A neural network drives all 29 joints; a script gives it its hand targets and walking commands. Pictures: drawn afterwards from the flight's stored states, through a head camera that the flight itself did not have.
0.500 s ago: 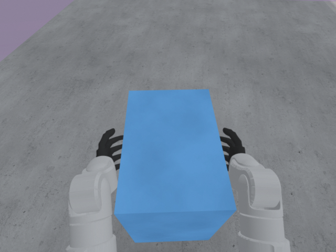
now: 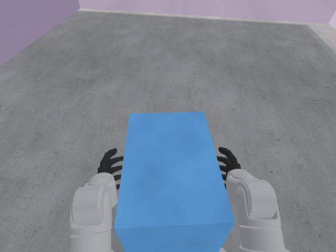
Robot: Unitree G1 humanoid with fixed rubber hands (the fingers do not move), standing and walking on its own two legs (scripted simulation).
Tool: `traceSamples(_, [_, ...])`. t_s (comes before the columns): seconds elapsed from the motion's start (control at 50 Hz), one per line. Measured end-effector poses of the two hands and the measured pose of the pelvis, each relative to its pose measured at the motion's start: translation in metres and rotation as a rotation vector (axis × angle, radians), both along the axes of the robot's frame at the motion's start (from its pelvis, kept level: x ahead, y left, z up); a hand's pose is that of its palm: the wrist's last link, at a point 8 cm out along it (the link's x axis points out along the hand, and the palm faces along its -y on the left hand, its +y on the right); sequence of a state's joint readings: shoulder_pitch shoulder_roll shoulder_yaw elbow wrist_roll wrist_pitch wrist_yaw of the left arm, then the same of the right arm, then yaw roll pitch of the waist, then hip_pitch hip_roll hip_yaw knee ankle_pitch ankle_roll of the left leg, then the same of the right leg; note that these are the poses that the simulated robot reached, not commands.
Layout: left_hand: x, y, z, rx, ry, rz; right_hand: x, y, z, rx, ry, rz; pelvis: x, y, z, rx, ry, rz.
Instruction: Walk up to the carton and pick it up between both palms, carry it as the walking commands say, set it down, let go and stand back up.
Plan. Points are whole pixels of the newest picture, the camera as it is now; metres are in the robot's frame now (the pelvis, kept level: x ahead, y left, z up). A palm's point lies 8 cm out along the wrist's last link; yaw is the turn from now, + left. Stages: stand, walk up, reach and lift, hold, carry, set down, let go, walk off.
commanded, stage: carry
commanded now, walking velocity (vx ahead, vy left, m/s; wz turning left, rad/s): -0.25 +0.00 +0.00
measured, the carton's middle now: (169, 189) +0.28 +0.01 +0.00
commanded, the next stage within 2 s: none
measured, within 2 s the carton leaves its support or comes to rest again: neither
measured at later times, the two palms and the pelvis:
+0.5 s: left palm out of the picture +0.08 +0.06 +0.09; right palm out of the picture +0.04 -0.21 +0.07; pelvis -0.22 -0.03 +0.01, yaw -3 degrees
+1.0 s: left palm out of the picture -0.12 +0.14 +0.10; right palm out of the picture -0.11 -0.13 +0.10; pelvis -0.38 -0.01 +0.00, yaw -1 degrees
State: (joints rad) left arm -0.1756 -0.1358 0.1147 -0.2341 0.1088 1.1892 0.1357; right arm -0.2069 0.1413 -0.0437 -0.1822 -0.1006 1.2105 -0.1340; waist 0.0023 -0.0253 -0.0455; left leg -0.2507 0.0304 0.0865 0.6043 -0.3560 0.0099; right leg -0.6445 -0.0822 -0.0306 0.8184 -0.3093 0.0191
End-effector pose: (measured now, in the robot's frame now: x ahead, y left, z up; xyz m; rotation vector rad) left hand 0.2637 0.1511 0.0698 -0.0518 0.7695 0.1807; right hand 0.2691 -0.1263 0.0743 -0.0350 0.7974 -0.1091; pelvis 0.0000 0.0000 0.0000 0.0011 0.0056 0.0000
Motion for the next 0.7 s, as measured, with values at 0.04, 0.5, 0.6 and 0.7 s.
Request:
traceSamples(0.04, [-0.022,0.01,0.004,-0.026,0.0,0.04,-0.015,0.01,0.006,-0.016,0.001,0.034,-0.016,0.0,0.005,-0.023,-0.001,0.011])
traceSamples(0.5, [-0.179,-0.09,0.022,0.059,-0.036,-0.16,-0.229,-0.085,-0.002,0.099,-0.037,-0.193,-0.219,-0.034,0.009,0.043,0.047,-0.053])
traceSamples(0.6, [-0.218,-0.077,0.034,0.061,-0.092,-0.144,-0.262,-0.073,0.01,0.099,-0.093,-0.177,-0.26,-0.027,0.006,0.051,0.064,-0.038])
traceSamples(0.7, [-0.273,-0.039,0.023,0.019,-0.091,-0.072,-0.297,-0.038,0.013,0.053,-0.091,-0.101,-0.303,-0.013,-0.002,0.042,0.05,-0.017])
